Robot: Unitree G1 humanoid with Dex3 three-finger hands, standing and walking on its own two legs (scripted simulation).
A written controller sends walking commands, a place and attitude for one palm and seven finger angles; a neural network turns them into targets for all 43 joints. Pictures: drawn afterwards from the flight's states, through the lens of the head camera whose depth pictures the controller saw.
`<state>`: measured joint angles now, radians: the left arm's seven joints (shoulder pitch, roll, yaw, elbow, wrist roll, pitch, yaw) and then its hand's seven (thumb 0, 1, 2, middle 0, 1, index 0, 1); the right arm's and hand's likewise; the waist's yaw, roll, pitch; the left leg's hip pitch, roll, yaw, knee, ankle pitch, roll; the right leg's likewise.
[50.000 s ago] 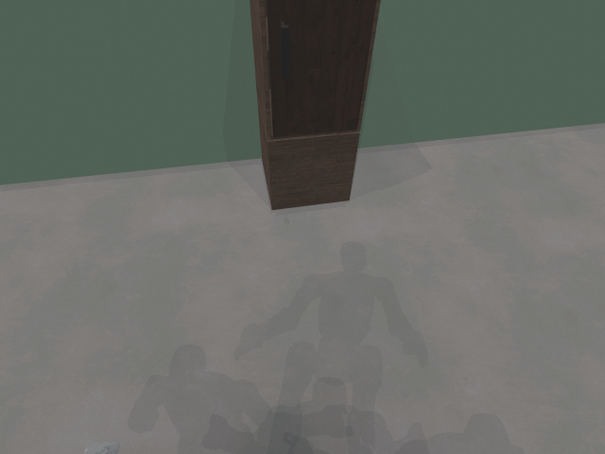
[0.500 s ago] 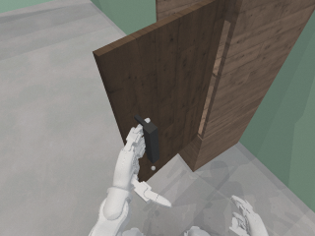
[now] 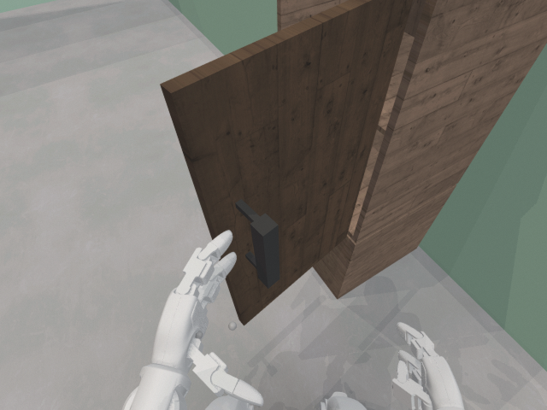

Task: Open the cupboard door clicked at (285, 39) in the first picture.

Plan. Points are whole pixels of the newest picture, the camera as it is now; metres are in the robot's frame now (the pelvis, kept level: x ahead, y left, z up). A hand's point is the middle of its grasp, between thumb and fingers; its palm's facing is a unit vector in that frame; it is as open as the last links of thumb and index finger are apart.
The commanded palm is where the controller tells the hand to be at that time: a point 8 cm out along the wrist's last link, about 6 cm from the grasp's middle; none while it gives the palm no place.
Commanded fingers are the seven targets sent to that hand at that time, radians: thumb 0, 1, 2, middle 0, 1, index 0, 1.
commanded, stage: slide the hand sideways off the handle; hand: left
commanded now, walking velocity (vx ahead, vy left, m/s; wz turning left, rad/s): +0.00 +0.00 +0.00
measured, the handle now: (257, 245) +0.33 +0.05 +0.06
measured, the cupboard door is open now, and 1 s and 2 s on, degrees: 100 100 100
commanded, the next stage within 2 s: draw the hand back to the body in 0.34 s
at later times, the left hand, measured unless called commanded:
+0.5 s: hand (194, 350) +0.19 +0.11 +0.07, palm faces -0.13 -0.99 -0.01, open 16.4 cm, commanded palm +0.17 +0.17 +0.08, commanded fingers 0.00 -0.50 0.30 -0.15 -0.30 -0.15 -0.30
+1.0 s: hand (111, 330) +0.19 +0.18 +0.13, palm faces -0.03 -0.99 -0.15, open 16.0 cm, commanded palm +0.16 +0.24 +0.15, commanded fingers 0.00 -0.19 0.44 -0.16 -0.30 -0.16 -0.30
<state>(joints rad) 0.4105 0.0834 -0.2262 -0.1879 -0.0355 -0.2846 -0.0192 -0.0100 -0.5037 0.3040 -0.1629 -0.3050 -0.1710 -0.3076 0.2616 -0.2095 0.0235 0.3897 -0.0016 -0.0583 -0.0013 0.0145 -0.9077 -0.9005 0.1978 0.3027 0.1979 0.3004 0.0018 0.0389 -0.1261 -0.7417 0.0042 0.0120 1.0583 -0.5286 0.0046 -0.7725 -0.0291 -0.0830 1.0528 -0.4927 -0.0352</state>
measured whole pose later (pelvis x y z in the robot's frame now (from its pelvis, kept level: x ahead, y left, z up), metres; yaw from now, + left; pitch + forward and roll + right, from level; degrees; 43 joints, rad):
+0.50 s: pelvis +0.00 +0.00 -0.01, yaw +0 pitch +13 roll -1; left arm 0.54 0.15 -0.11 -0.29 -0.13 -0.31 -0.14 -0.01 -0.50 0.30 -0.15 -0.30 -0.15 -0.30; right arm 0.27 -0.23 0.01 0.38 0.01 -0.09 -0.03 0.02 -0.91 -0.90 0.20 0.30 0.20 0.30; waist 0.01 0.05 -0.14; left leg -0.81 0.01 -0.01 1.14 -0.56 0.01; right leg -0.83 -0.03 -0.10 1.11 -0.51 -0.04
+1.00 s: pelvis +0.01 +0.02 +0.03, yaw +0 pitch +6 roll -2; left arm 0.58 0.27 0.07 -0.43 -0.17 -0.12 -0.14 -0.01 -0.44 0.33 -0.15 -0.30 -0.15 -0.30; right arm 0.29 -0.23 0.04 0.43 0.04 -0.14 -0.08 0.02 -0.91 -0.90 0.20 0.30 0.20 0.30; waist 0.02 0.05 -0.13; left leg -0.54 0.01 0.00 0.92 -0.49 0.03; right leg -0.54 -0.02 -0.09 0.87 -0.43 -0.01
